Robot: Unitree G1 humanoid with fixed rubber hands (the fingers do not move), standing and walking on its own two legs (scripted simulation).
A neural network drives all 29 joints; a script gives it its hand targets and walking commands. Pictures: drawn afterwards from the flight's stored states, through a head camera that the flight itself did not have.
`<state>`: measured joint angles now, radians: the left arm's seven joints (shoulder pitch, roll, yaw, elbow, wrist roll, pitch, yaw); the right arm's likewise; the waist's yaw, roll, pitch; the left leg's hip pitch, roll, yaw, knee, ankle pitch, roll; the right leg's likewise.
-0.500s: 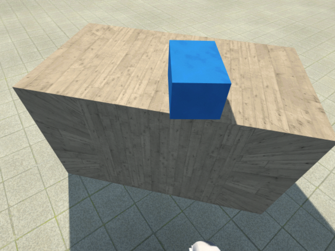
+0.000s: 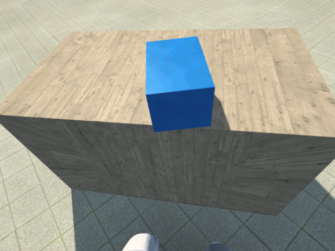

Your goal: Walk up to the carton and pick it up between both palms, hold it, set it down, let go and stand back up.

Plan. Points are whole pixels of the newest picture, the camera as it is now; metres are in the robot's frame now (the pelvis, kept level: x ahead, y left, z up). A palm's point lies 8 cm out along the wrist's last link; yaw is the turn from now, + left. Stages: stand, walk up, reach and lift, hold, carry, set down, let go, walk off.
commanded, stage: walk up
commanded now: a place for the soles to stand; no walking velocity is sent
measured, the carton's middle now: (176, 81) +0.62 -0.01 +0.05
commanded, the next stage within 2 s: none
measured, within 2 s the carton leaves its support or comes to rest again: neither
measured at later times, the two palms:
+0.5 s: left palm out of the picture +0.10 +0.37 -0.09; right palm out of the picture +0.09 -0.27 -0.09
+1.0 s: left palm out of the picture +0.13 +0.35 -0.08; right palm out of the picture +0.09 -0.28 -0.11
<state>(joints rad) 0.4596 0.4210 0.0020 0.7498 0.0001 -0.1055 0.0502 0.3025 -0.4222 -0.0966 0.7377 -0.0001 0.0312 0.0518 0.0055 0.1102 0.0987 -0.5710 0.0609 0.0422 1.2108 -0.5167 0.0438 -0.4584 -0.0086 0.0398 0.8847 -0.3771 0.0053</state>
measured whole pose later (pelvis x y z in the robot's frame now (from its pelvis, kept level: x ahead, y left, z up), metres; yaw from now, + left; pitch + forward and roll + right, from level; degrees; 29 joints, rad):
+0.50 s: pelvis +0.03 +0.05 +0.00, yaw -3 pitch -3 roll +0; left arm 0.35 0.44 0.00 0.76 0.00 -0.05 0.06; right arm 0.30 -0.40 -0.09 0.74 0.00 -0.01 0.04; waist 0.01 0.00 0.11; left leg -0.42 0.06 0.14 0.91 -0.43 0.05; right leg -0.50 -0.01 0.08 1.09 -0.45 0.00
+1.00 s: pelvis +0.04 +0.04 -0.01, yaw -5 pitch -3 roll +0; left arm 0.32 0.43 0.00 0.76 0.00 -0.08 0.06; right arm 0.28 -0.40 -0.09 0.74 0.00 0.01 0.04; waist 0.01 0.04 0.13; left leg -0.45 0.08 0.10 0.98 -0.48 0.03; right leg -0.47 0.01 0.07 0.97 -0.45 0.02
